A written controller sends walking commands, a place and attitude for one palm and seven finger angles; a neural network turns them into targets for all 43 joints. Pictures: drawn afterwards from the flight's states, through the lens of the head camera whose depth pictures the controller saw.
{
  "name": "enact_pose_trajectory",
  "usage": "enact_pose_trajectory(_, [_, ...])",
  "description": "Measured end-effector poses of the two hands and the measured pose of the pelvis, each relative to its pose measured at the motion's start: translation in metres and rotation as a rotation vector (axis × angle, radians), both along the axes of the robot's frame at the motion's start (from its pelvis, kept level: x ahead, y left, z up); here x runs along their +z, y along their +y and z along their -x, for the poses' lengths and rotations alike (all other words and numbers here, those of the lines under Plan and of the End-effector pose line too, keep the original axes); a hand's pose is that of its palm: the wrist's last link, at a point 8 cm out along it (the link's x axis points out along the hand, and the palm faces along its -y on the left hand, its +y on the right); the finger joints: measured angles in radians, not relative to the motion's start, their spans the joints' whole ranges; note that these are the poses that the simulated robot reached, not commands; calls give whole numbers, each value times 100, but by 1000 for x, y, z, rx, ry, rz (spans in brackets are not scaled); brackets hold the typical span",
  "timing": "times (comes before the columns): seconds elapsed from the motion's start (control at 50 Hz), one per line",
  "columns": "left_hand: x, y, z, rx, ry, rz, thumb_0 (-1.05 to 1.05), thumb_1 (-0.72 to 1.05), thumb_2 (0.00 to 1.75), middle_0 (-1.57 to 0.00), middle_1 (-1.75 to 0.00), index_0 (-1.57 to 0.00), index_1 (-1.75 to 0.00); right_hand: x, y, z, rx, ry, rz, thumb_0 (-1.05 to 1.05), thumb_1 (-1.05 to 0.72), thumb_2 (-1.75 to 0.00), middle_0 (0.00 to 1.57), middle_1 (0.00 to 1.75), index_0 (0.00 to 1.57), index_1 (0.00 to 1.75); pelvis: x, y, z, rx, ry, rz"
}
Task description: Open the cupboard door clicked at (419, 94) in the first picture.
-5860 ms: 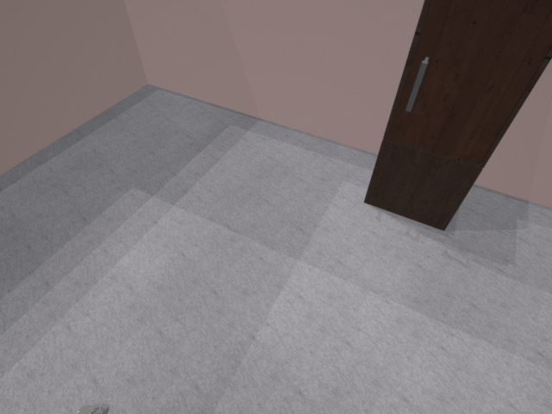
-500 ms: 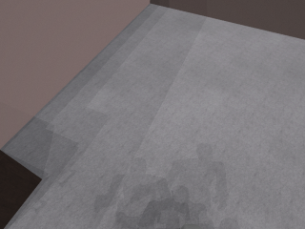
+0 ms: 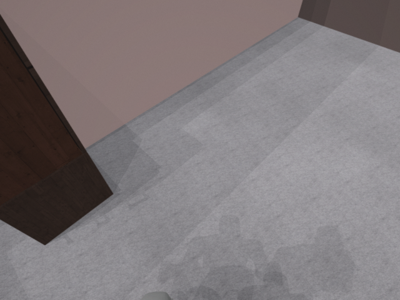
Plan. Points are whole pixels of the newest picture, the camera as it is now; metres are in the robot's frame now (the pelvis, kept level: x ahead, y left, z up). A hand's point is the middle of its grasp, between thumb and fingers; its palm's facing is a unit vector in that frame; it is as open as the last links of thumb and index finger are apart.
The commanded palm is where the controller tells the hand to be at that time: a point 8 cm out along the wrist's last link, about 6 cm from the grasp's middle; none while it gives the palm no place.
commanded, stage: turn to face it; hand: left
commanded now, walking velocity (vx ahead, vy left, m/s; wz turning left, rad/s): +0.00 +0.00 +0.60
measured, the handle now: out of the picture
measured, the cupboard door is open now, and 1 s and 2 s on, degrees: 0 0 0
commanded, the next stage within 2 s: take the last steps up to it in 1.24 s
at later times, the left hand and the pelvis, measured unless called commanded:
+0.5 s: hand out of the picture +0.06 +0.23 -0.15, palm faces +0.30 -0.90 -0.31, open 7.3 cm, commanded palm none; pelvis +0.00 -0.01 -0.01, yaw +17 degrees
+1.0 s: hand out of the picture -0.13 +0.21 -0.19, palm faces +0.60 -0.75 -0.27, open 7.3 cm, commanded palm none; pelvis -0.02 +0.01 -0.01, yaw +35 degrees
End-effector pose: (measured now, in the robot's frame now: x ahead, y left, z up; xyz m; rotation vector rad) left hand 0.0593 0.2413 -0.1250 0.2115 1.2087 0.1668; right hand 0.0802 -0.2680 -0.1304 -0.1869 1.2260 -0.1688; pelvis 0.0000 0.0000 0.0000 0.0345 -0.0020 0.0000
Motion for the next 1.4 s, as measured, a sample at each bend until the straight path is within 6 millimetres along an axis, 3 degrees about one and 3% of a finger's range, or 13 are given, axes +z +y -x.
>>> enact_pose_trajectory(0.14, [-28,53,56,153,107,-10,0,91,90,-20,-30,-20,-30,5,42,-50,151,-95,37,0,-91,-90,19,30,20,30,-15,24,1,85,7,24])
enact_pose_trajectory(0.26, [-12,69,56,214,68,-29,1,91,90,-19,-30,-20,-30,11,59,-52,208,-75,32,0,-90,-90,20,30,20,30,-4,27,3,153,5,42])
enact_pose_trajectory(0.38, [4,60,36,239,-28,-49,1,91,90,-19,-30,-20,-30,2,57,-50,241,-32,-2,0,-90,-90,20,30,20,30,-2,17,2,225,6,37])
enact_pose_trajectory(0.48, [12,36,22,258,-114,-76,0,91,90,-19,-30,-20,-30,-17,38,-52,263,-2,-34,0,-90,-90,20,30,20,30,-9,-4,-2,290,8,17])
enact_pose_trajectory(0.54, [18,19,27,278,-143,-88,0,91,90,-20,-30,-20,-30,-25,28,-58,288,16,-40,0,-90,-90,20,30,20,30,-10,-14,-2,343,-4,20])
enact_pose_trajectory(0.68, [24,-9,67,385,-93,-66,0,91,90,-20,-30,-20,-30,-15,22,-77,374,48,-39,1,-91,-90,20,30,20,30,2,-24,-5,435,-14,-11])
enact_pose_trajectory(0.78, [15,-18,106,475,-31,-36,0,91,90,-20,-30,-21,-30,-9,36,-94,456,67,-18,1,-91,-90,19,30,20,30,4,-21,-4,499,-9,-13])
enact_pose_trajectory(0.86, [3,-18,148,557,34,-10,0,90,90,-20,-30,-21,-30,-5,65,-115,541,42,-1,1,-91,-90,19,30,20,30,1,-12,2,546,-3,-1])
enact_pose_trajectory(0.96, [-23,-7,205,667,108,23,0,91,90,-20,-30,-21,-30,-1,116,-139,655,-58,18,1,-91,-90,19,30,20,30,-14,9,12,603,-3,30])
enact_pose_trajectory(1.04, [-26,2,229,715,163,30,1,91,90,-20,-30,-20,-30,10,145,-142,703,-110,16,0,-91,-90,20,30,20,30,-10,17,18,622,-15,34])
enact_pose_trajectory(1.14, [-14,11,225,736,112,26,1,91,90,-19,-30,-20,-30,16,161,-133,729,-99,0,0,-91,-90,20,30,20,30,0,22,20,652,-25,45])
enact_pose_trajectory(1.22, [-8,12,210,736,63,15,1,91,90,-19,-30,-20,-30,12,161,-123,730,-71,-24,0,-90,-90,20,30,20,30,3,20,19,673,-29,41])
enact_pose_trajectory(1.4, [0,-11,169,722,-36,-37,0,91,90,-20,-30,-20,-30,-23,125,-110,698,36,-66,0,-90,-90,20,30,20,30,-8,-3,4,715,-26,10])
